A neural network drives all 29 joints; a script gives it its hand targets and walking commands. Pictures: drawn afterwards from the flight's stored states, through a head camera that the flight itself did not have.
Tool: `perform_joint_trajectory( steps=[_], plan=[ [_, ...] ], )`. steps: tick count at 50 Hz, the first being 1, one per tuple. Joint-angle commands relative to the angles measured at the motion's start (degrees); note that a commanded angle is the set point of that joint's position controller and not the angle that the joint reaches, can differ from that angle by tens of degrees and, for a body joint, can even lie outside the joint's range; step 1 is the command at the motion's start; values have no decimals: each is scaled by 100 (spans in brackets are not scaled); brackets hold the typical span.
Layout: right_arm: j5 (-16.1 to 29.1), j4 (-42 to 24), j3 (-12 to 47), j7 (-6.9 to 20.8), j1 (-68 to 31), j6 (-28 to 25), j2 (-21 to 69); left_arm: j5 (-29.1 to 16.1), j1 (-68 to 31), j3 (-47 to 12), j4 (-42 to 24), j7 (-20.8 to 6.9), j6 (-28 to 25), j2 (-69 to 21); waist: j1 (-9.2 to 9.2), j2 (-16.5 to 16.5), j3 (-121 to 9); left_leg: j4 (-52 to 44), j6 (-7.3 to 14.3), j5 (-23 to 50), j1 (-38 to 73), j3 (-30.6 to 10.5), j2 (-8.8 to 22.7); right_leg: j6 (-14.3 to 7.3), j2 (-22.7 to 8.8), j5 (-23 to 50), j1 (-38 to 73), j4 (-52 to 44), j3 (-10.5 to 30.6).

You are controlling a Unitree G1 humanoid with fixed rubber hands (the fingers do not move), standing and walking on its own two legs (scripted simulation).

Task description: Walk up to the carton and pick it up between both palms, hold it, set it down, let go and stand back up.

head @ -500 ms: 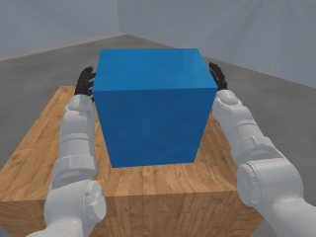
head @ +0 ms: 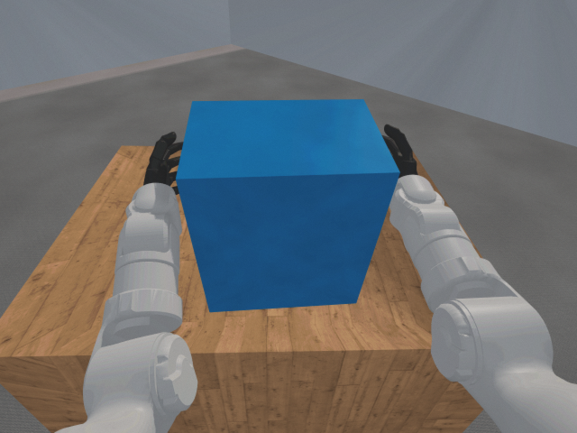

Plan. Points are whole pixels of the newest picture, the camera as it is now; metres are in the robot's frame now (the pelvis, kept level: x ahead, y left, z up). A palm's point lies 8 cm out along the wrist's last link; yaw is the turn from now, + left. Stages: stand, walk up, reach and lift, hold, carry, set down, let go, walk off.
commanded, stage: set down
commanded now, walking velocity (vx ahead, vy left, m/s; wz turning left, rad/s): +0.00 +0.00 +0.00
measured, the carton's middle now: (282, 212) +0.42 +0.03 +0.14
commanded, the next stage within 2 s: none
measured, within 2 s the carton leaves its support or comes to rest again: rests again in 1.72 s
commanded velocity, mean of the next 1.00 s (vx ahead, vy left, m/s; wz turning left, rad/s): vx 0.00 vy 0.00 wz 0.00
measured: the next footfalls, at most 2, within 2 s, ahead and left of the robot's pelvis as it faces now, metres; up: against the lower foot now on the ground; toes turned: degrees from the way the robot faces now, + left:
none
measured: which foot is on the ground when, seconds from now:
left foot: down 0.00-1.00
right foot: down 0.00-1.00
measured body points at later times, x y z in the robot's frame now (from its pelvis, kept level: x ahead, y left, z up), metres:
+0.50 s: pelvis +0.00 +0.00 +0.00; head -0.03 +0.02 +0.45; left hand +0.41 +0.20 +0.17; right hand +0.43 -0.14 +0.18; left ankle +0.02 +0.14 -0.75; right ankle -0.03 -0.12 -0.75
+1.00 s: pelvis +0.01 +0.00 +0.00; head +0.00 +0.02 +0.45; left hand +0.42 +0.20 +0.14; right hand +0.45 -0.13 +0.14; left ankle +0.02 +0.13 -0.75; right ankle -0.03 -0.11 -0.75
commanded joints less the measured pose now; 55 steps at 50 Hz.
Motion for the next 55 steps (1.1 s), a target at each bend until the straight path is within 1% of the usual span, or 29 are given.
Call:
perform_joint_trajectory(
  steps=[1, 3, 4, 7, 9, 11, 12, 16, 17, 19, 22, 23, 24, 26, 27, 28, 31, 33, 37, 40, 41, 44, 45, 47, 48, 51, 52, 54, 55],
  plan=[
    [36, -1185, 983, 630, -4065, -329, 2846, -569, -4109, -1909, -574, -657, -357, -3105, -47, 498, -2205, 178, -201, 1960, 1327, 649, -231, 301, 148, 1412, -84, -100, -549],
    [19, -1240, 1022, 646, -4052, -368, 2880, -553, -4082, -1901, -601, -652, -381, -3104, 8, 518, -2321, 209, -211, 2078, 1331, 677, -245, 306, 145, 1566, -7, -71, -550],
    [-13, -1245, 1011, 659, -4075, -377, 2873, -523, -4022, -1844, -532, -654, -386, -3089, 37, 466, -2287, 202, -196, 2085, 1309, 683, -244, 313, 150, 1587, 11, -67, -552],
    [-72, -1193, 965, 700, -4075, -422, 2880, -507, -4001, -1799, -461, -641, -436, -3073, 94, 435, -2264, 182, -183, 2017, 1245, 699, -239, 315, 147, 1503, -7, -74, -556],
    [-142, -1201, 930, 721, -4094, -451, 2892, -501, -4028, -1766, -455, -649, -468, -3054, 112, 373, -2320, 150, -151, 1954, 1207, 721, -244, 331, 138, 1486, 9, -73, -556],
    [-193, -1089, 871, 749, -3985, -476, 2916, -483, -4074, -1783, -476, -626, -528, -3081, 96, 453, -2346, 163, -184, 2020, 1240, 737, -234, 317, 132, 1557, 3, -45, -562],
    [-254, -1068, 810, 765, -3973, -487, 2894, -452, -4054, -1742, -429, -626, -543, -3065, 107, 446, -2303, 137, -175, 1944, 1221, 748, -234, 319, 129, 1458, -38, -69, -557],
    [-447, -998, 634, 807, -3849, -541, 2910, -410, -4025, -1667, -390, -623, -606, -3029, 99, 414, -2316, 117, -166, 1892, 1153, 784, -230, 337, 98, 1495, -18, -49, -565],
    [-476, -1007, 626, 828, -3885, -566, 2904, -375, -3972, -1598, -329, -624, -616, -3010, 156, 372, -2315, 98, -148, 1878, 1115, 796, -227, 341, 104, 1484, 11, -43, -576],
    [-531, -961, 594, 870, -3808, -590, 2918, -345, -3967, -1556, -349, -610, -655, -2993, 204, 377, -2350, 94, -146, 1909, 1114, 823, -221, 343, 100, 1492, 22, -22, -578],
    [-613, -926, 517, 914, -3757, -639, 2904, -307, -3877, -1571, -333, -596, -673, -3034, 198, 414, -2341, 129, -170, 2059, 1181, 826, -206, 323, 116, 1529, -36, -27, -599],
    [-637, -971, 477, 926, -3781, -659, 2865, -278, -3799, -1544, -264, -599, -658, -3044, 222, 444, -2291, 125, -173, 2027, 1171, 830, -207, 310, 110, 1462, -72, -48, -595],
    [-706, -909, 429, 938, -3705, -660, 2850, -239, -3755, -1485, -231, -604, -668, -3020, 217, 399, -2246, 97, -155, 1959, 1152, 842, -207, 318, 108, 1385, -98, -67, -604],
    [-758, -931, 401, 968, -3675, -696, 2882, -251, -3846, -1510, -374, -593, -723, -3032, 231, 399, -2397, 104, -170, 2054, 1203, 860, -196, 316, 120, 1422, -99, -47, -626],
    [-761, -949, 413, 988, -3676, -724, 2905, -247, -3831, -1521, -373, -579, -745, -3052, 269, 428, -2439, 126, -182, 2129, 1212, 865, -192, 308, 119, 1460, -97, -35, -629],
    [-800, -988, 412, 1000, -3715, -753, 2919, -262, -3848, -1538, -363, -572, -770, -3078, 264, 387, -2518, 150, -177, 2171, 1210, 874, -192, 318, 120, 1519, -89, -26, -632],
    [-943, -833, 298, 1034, -3573, -776, 2884, -163, -3701, -1429, -212, -576, -808, -3022, 284, 323, -2319, 101, -143, 2060, 1102, 886, -183, 340, 106, 1498, -102, -12, -619],
    [-1000, -903, 242, 1055, -3576, -818, 2874, -120, -3609, -1374, -130, -580, -823, -3027, 314, 343, -2354, 97, -129, 2036, 1069, 908, -194, 339, 84, 1537, -90, -16, -607],
    [-1102, -888, 197, 1100, -3471, -868, 2933, -127, -3644, -1425, -247, -541, -912, -3091, 312, 406, -2521, 140, -177, 2216, 1105, 921, -175, 332, 90, 1686, -97, 52, -642],
    [-1113, -805, 186, 1139, -3363, -897, 2951, -116, -3622, -1436, -287, -500, -963, -3094, 350, 459, -2558, 195, -202, 2412, 1156, 931, -167, 314, 103, 1716, -173, 59, -644],
    [-1148, -786, 159, 1152, -3348, -901, 2929, -95, -3583, -1388, -241, -502, -969, -3069, 366, 408, -2511, 166, -181, 2345, 1119, 933, -162, 320, 106, 1656, -211, 46, -648],
    [-1237, -845, 100, 1181, -3325, -936, 2932, -102, -3564, -1406, -246, -491, -1019, -3096, 366, 416, -2664, 187, -188, 2397, 1116, 941, -156, 327, 95, 1739, -212, 64, -652],
    [-1275, -847, 83, 1196, -3331, -948, 2934, -86, -3550, -1355, -213, -487, -1041, -3079, 413, 385, -2662, 187, -182, 2405, 1094, 950, -151, 324, 94, 1730, -217, 66, -654],
    [-1331, -793, 28, 1222, -3283, -973, 2920, -67, -3556, -1369, -218, -461, -1084, -3103, 413, 425, -2687, 191, -204, 2456, 1143, 947, -136, 309, 102, 1689, -274, 66, -668],
    [-1358, -817, 18, 1238, -3290, -981, 2925, -37, -3508, -1298, -172, -455, -1084, -3082, 458, 378, -2651, 185, -178, 2443, 1116, 962, -137, 310, 95, 1652, -288, 46, -660],
    [-1495, -781, -86, 1264, -3200, -977, 2930, 16, -3422, -1197, -70, -469, -1117, -3041, 453, 307, -2581, 138, -136, 2341, 999, 985, -147, 346, 81, 1696, -254, 67, -652],
    [-1521, -857, -85, 1266, -3218, -1014, 2947, -4, -3427, -1249, -125, -469, -1141, -3099, 442, 329, -2751, 177, -159, 2479, 1038, 989, -138, 351, 81, 1849, -243, 104, -660],
    [-1534, -783, -95, 1285, -3131, -1027, 2968, 34, -3382, -1210, -152, -452, -1168, -3096, 467, 363, -2753, 219, -170, 2633, 1103, 997, -132, 336, 91, 1919, -281, 112, -672],
    [-1579, -733, -127, 1289, -3104, -1011, 2951, 64, -3338, -1129, -51, -460, -1170, -3051, 466, 292, -2672, 194, -139, 2542, 1026, 1005, -140, 351, 74, 1896, -264, 93, -653]
  ],
)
